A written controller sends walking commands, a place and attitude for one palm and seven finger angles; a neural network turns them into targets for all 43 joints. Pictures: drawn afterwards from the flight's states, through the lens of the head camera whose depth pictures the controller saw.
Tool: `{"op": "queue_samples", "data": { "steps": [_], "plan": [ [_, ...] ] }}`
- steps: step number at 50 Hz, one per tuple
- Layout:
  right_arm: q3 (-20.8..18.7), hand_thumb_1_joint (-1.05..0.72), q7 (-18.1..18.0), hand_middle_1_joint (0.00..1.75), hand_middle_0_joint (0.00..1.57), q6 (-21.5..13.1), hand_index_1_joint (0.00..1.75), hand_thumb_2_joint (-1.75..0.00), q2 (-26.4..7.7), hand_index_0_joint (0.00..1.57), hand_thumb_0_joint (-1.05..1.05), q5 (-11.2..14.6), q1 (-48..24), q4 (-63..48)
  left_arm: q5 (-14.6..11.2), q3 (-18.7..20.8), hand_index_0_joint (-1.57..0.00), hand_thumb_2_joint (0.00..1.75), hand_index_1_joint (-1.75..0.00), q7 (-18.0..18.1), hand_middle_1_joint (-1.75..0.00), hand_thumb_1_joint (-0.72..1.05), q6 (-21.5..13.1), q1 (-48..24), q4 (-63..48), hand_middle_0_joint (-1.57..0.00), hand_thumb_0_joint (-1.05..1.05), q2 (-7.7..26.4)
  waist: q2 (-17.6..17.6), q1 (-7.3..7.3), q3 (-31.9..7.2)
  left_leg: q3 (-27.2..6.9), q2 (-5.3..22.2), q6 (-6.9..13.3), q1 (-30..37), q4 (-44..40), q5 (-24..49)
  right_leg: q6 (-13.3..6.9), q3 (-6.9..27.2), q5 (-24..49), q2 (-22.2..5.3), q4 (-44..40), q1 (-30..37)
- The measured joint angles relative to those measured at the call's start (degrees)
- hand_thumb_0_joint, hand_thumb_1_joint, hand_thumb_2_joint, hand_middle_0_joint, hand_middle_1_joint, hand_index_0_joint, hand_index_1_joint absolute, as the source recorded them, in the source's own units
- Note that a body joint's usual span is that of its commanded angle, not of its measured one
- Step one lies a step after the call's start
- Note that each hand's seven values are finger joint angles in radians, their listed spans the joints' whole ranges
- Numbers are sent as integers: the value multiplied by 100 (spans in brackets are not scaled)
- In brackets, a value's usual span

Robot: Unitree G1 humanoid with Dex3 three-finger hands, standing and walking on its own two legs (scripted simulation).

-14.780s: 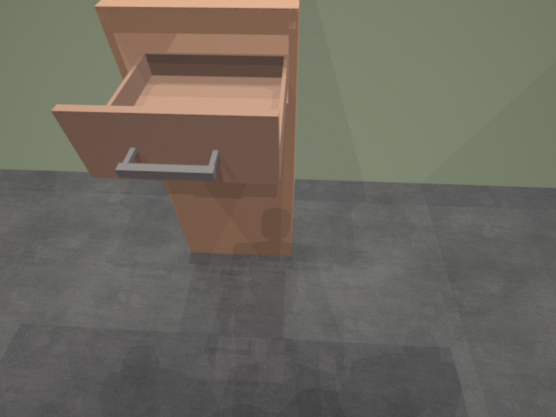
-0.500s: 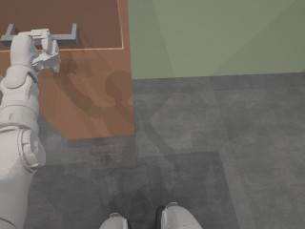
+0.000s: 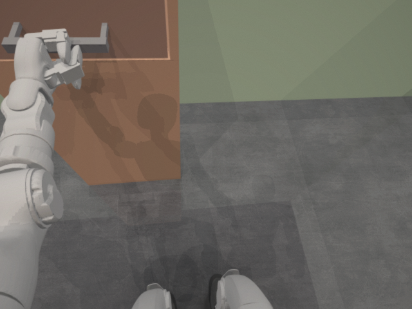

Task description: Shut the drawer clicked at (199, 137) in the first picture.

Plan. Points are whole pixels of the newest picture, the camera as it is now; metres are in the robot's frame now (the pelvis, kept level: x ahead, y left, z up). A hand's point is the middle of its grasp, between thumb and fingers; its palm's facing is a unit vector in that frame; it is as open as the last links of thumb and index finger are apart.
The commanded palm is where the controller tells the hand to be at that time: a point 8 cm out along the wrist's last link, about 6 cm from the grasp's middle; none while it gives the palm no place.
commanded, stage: pull the fist back off the drawer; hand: left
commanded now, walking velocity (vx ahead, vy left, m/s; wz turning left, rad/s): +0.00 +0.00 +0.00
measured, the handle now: (59, 37) +0.61 +0.21 +0.11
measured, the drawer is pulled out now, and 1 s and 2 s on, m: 0.00 0.00 0.00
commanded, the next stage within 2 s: draw the hand back to the body in 0.34 s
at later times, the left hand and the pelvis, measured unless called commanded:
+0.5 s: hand (83, 74) +0.52 +0.16 +0.11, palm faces +0.03 -1.00 -0.04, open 3.3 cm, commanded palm +0.46 +0.22 +0.12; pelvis +0.04 +0.00 +0.02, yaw -2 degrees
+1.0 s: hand (32, 132) +0.37 +0.20 +0.16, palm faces +0.06 -0.99 -0.13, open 3.3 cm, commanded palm +0.33 +0.24 +0.17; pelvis +0.05 -0.01 +0.04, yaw +0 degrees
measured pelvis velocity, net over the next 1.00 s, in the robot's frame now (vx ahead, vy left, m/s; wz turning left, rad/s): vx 0.05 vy -0.01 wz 0.00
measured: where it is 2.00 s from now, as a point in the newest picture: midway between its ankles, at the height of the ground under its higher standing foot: outside the picture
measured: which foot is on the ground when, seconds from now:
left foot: down 0.00-1.00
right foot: down 0.00-1.00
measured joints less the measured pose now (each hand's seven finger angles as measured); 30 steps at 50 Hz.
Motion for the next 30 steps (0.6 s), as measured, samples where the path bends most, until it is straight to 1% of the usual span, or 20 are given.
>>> {"op": "queue_samples", "data": {
  "steps": [7,14,18,24,26,28,30],
  "plan": [
    [-59,-91,58,30,21,150,30,-90,63,20,0,20,-17,-100,-60,25,-140,93,-160,121,-160,72,-68,452,-425,-139,-5,-324,15,103,-51,81,-3,13,227,-84,-67,27,90,-63,9,-24,165],
    [-133,-91,107,30,21,319,30,-90,119,20,0,82,-131,-232,-160,111,-140,92,-160,233,-160,84,-87,1273,-1165,-139,-2,-781,47,255,-136,239,22,7,704,-316,-154,51,255,-148,64,-140,516],
    [-175,-91,93,30,21,388,30,-90,169,20,0,145,-243,-312,-221,67,-140,91,-160,262,-160,87,-54,1738,-1594,-140,0,-994,71,346,-149,287,36,-11,1015,-480,-183,54,309,-189,96,-248,780],
    [-192,-91,45,30,21,423,30,-90,208,20,0,189,-474,-355,-268,74,-140,90,-160,269,-160,89,48,2013,-1885,-140,2,-1105,67,468,-110,276,33,-49,1279,-640,-183,34,302,-234,108,-345,1020],
    [-217,-91,38,30,21,435,30,-90,207,20,0,206,-520,-389,-334,112,-140,90,-160,214,-160,90,82,2266,-2226,-140,2,-1133,79,516,-119,292,41,-64,1385,-721,-172,25,319,-230,125,-406,1107],
    [-245,-91,36,30,21,435,30,-90,198,20,0,245,-533,-441,-461,76,-140,90,-160,133,-160,90,121,2649,-2669,-139,2,-1168,108,572,-136,304,46,-76,1546,-848,-150,20,336,-213,144,-513,1253],
    [-257,-91,28,30,21,432,30,-90,185,20,0,302,-544,-475,-606,2,-140,90,-160,30,-160,90,233,3031,-3078,-139,2,-1216,131,640,-140,300,45,-88,1734,-988,-117,16,336,-191,158,-639,1437]
  ]
}}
